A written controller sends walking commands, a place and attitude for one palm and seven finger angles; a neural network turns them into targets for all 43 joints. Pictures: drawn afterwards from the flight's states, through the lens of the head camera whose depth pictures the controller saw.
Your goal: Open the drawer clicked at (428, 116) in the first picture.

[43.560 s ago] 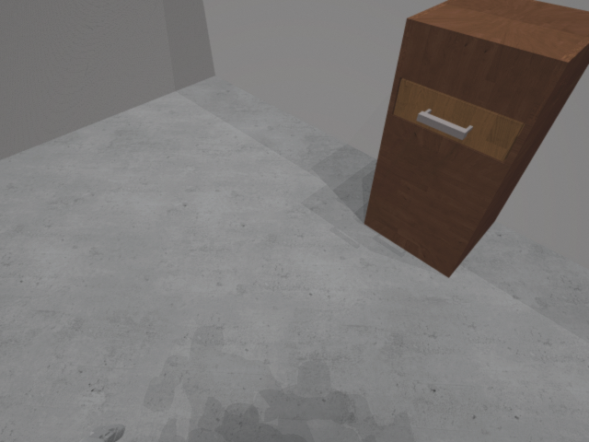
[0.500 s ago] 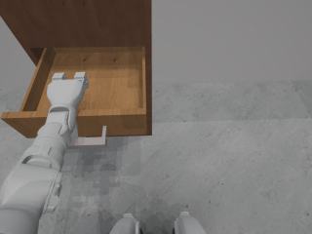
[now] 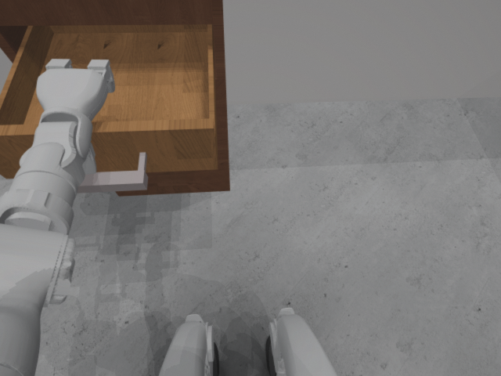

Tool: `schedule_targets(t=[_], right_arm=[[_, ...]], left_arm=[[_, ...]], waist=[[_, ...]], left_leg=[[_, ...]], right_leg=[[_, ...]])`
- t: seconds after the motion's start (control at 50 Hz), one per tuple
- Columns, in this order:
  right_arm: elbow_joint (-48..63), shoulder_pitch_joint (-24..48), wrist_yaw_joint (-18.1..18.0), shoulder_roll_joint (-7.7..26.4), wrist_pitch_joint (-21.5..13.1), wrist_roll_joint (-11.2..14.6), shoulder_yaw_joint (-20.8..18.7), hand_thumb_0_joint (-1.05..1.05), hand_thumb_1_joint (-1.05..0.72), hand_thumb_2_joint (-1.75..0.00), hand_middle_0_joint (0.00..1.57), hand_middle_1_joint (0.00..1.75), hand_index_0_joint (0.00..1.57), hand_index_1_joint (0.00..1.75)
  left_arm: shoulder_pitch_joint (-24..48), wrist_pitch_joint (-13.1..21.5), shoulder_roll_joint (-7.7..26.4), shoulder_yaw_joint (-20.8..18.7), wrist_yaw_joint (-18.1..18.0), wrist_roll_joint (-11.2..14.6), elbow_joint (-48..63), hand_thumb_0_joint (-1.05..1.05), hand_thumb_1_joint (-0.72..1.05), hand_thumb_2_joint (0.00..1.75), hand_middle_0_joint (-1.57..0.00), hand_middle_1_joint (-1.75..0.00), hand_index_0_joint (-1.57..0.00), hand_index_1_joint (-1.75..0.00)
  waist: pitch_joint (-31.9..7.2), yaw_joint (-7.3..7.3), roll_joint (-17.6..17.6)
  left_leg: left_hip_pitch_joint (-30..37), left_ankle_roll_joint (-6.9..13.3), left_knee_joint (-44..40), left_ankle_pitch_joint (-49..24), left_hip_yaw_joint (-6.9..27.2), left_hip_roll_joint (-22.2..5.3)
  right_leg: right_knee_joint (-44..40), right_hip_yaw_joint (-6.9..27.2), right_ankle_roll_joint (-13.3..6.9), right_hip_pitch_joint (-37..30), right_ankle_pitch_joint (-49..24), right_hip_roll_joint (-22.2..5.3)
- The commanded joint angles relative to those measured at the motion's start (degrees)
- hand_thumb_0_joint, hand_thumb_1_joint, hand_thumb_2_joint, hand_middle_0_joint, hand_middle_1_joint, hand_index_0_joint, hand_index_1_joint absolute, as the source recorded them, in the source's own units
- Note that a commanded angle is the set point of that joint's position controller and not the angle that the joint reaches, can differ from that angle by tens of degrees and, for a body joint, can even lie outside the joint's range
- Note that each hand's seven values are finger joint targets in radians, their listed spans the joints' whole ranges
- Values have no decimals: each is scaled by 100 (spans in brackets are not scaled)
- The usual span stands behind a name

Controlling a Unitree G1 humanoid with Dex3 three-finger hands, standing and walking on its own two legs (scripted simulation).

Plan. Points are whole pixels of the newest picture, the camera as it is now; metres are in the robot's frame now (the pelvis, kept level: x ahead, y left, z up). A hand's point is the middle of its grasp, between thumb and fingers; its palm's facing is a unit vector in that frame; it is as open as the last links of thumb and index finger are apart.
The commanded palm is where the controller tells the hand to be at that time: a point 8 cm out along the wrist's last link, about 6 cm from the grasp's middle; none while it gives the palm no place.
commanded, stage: move the hooked fingers above the handle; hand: left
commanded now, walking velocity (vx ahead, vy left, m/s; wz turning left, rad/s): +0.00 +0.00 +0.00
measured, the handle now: (98, 171) +0.46 +0.23 +0.00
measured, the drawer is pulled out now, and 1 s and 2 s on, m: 0.25 0.25 0.25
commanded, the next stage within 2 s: none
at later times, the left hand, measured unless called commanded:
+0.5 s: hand (88, 115) +0.53 +0.23 +0.05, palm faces -0.02 +0.01 -1.00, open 14.5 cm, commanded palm +0.51 +0.21 +0.04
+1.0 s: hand (89, 115) +0.53 +0.23 +0.05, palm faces -0.05 +0.01 -1.00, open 14.4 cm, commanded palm +0.50 +0.22 +0.04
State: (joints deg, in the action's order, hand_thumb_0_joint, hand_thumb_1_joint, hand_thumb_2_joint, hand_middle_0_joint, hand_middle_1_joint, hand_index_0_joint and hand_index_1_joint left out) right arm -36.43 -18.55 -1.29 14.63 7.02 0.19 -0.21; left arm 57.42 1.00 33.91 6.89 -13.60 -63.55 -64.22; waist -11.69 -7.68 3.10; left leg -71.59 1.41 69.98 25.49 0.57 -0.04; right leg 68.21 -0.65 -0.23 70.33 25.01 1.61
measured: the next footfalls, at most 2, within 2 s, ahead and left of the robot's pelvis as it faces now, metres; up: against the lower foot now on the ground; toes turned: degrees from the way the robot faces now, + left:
none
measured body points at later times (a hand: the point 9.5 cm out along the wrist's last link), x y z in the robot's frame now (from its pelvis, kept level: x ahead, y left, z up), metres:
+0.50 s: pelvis +0.02 +0.01 +0.01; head +0.14 +0.02 +0.44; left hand +0.52 +0.23 +0.11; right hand +0.09 -0.25 -0.12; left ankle +0.06 +0.11 -0.62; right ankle +0.06 -0.12 -0.62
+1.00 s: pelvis +0.02 +0.01 +0.01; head +0.14 +0.02 +0.44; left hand +0.52 +0.23 +0.11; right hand +0.07 -0.26 -0.12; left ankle +0.06 +0.11 -0.62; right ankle +0.06 -0.12 -0.62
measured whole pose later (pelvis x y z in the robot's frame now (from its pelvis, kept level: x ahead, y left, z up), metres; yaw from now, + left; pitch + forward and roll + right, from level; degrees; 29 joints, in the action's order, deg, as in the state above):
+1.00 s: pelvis +0.02 +0.01 +0.01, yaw +0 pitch +27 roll -2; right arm -35.0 -17.6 -2.0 14.4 9.5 0.5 -0.1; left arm 51.7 4.7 31.1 5.4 -13.5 -62.7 -58.0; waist -13.4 -6.0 2.4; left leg -68.6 2.3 68.9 27.3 -0.1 0.2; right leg 66.6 0.0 0.5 67.2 26.5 1.4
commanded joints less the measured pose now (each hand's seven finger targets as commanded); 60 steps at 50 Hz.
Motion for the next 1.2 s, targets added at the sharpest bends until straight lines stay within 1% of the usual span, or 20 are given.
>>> schedule_targets(t=[0.0, 0.04, 0.06, 0.18, 0.3, 0.34, 0.38, 0.42, 0.46, 0.48, 0.5, 0.58, 0.68, 0.78, 0.84, 0.86, 0.92, 0.98, 1.12, 1.18], right_arm=[[390, -733, -141, 967, -164, 33, -353, 0, -90, -90, 20, 30, 20, 30], [404, -731, -177, 947, -211, 32, -339, 0, -90, -90, 20, 30, 20, 30], [393, -726, -198, 953, -219, 38, -338, 0, -90, -90, 20, 30, 20, 30], [402, -755, -140, 913, -143, -26, -381, 0, -90, -90, 20, 30, 20, 30], [385, -722, -31, 928, 31, -63, -452, 0, -90, -90, 20, 30, 20, 30], [418, -714, 5, 923, 96, -56, -469, 0, -90, -90, 20, 30, 20, 30], [457, -628, 5, 937, 144, -25, -452, 0, -90, -90, 20, 30, 20, 30], [443, -597, 4, 935, 156, -16, -445, 0, -90, -90, 20, 30, 20, 30], [494, -529, -19, 959, 179, 23, -420, 0, -90, -90, 20, 30, 20, 30], [523, -487, -18, 939, 168, 34, -404, 0, -90, -90, 20, 30, 20, 30], [516, -479, -30, 940, 170, 43, -406, 0, -90, -90, 20, 30, 20, 30], [542, -457, -32, 901, 186, 17, -406, 0, -90, -90, 20, 30, 20, 30], [552, -450, -62, 890, 173, 3, -399, 0, -90, -90, 20, 30, 20, 30], [568, -485, -96, 904, 161, 4, -389, 0, -90, -90, 20, 30, 20, 30], [548, -492, -108, 915, 129, 12, -379, 0, -90, -90, 20, 30, 20, 30], [546, -492, -122, 937, 126, 16, -371, 0, -90, -90, 20, 30, 20, 30], [563, -518, -143, 945, 118, 9, -361, 0, -90, -90, 20, 30, 20, 30], [594, -509, -129, 934, 120, 20, -353, 0, -90, -90, 20, 30, 20, 30], [641, -504, -152, 969, 83, 59, -330, 0, -90, -90, 20, 30, 20, 30], [673, -488, -147, 954, 74, 75, -319, 0, -90, -90, 20, 30, 20, 30]], left_arm=[[772, 298, -161, 137, 304, 298, 229, 0, -50, 30, -30, -120, -30, -120], [676, 460, -225, 157, 397, 415, 296, 0, -50, 30, -30, -120, -30, -120], [540, 531, -78, 21, 423, 396, 260, 0, -50, 30, -30, -120, -30, -120], [161, 858, -392, 72, 278, 323, 524, 0, -50, 30, -30, -120, -30, -120], [41, 631, -446, -15, -190, 117, 489, 0, -50, 30, -30, -120, -30, -120], [-53, 508, -575, 18, -261, 117, 509, 0, -50, 30, -30, -120, -30, -120], [-17, 370, -477, -25, -311, 100, 453, 0, -50, 30, -30, -120, -30, -120], [200, 253, -531, 83, -310, 73, 456, 0, -50, 30, -30, -120, -30, -120], [103, 142, -326, -21, -277, 34, 340, 0, -50, 30, -30, -120, -30, -120], [204, 108, -484, 165, -228, 42, 399, 0, -50, 30, -30, -120, -30, -120], [209, 81, -411, 124, -194, 7, 369, 0, -50, 30, -30, -120, -30, -120], [150, 121, -592, 270, -41, 12, 428, 0, -50, 30, -30, -120, -30, -120], [185, 226, -615, 287, 64, 97, 486, 0, -50, 30, -30, -120, -30, -120], [-101, 326, -388, 60, 84, 169, 470, 0, -50, 30, -30, -120, -30, -120], [63, 352, -332, 72, 51, 178, 482, 0, -50, 30, -30, -120, -30, -120], [-66, 352, -88, -127, 29, 161, 392, 0, -50, 30, -30, -120, -30, -120], [-209, 375, 74, -253, 11, 153, 348, 0, -50, 30, -30, -120, -30, -120], [-234, 400, -72, -136, -23, 166, 435, 0, -50, 30, -30, -120, -30, -120], [-390, 404, 265, -361, -83, 134, 328, 0, -50, 30, -30, -120, -30, -120], [-466, 408, 158, -278, -102, 149, 365, 0, -50, 30, -30, -120, -30, -120]], waist=[[-1491, -463, -585], [-1442, -467, -608], [-1379, -430, -675], [-1422, -301, -468], [-1560, -240, -383], [-1589, -213, -434], [-1542, -205, -581], [-1472, -289, -637], [-1405, -261, -702], [-1406, -285, -603], [-1368, -297, -624], [-1379, -276, -391], [-1295, -325, -464], [-1388, -233, -591], [-1337, -279, -596], [-1351, -212, -625], [-1457, -139, -600], [-1471, -139, -585], [-1470, -69, -721], [-1473, -53, -769]], left_leg=[[1537, 284, -989, 374, 31, -5], [1527, 292, -979, 346, 28, -9], [1506, 285, -967, 299, 36, -32], [1802, 221, -884, -378, 153, -72], [2004, 174, -840, -857, 160, -90], [2144, 165, -905, -1006, 185, -81], [2051, 188, -971, -819, 156, -59], [2015, 209, -1003, -759, 150, -59], [1969, 222, -1054, -625, 101, -33], [1975, 230, -1070, -567, 77, -10], [1992, 225, -1093, -500, 92, -21], [2126, 212, -1094, -598, 77, -29], [2063, 221, -1061, -556, 94, -34], [1930, 224, -1006, -617, 57, -27], [1832, 231, -1004, -514, 58, -25], [1764, 232, -991, -492, 44, -24], [1739, 225, -985, -612, 11, -25], [1781, 216, -1005, -577, 11, -17], [1673, 224, -1050, -432, -37, -4], [1679, 230, -1079, -419, -62, 21]], right_leg=[[-1420, -35, -182, -918, 459, 20], [-1411, -28, -164, -903, 425, 12], [-1389, -36, -183, -892, 391, 17], [-1144, -138, -258, -561, -74, 36], [-1059, -184, -296, -529, -370, 43], [-1082, -204, -298, -606, -460, 59], [-1163, -195, -287, -752, -352, 55], [-1205, -194, -278, -775, -344, 45], [-1281, -167, -274, -912, -262, 49], [-1313, -162, -266, -910, -218, 46], [-1322, -170, -271, -891, -163, 40], [-1303, -176, -290, -840, -231, 41], [-1295, -178, -281, -779, -199, 38], [-1276, -146, -279, -930, -257, 36], [-1278, -144, -263, -879, -171, 31], [-1267, -136, -277, -941, -164, 27], [-1254, -111, -285, -1054, -276, 29], [-1268, -122, -275, -1039, -228, 32], [-1348, -62, -265, -1215, -140, 32], [-1396, -56, -252, -1281, -130, 38]])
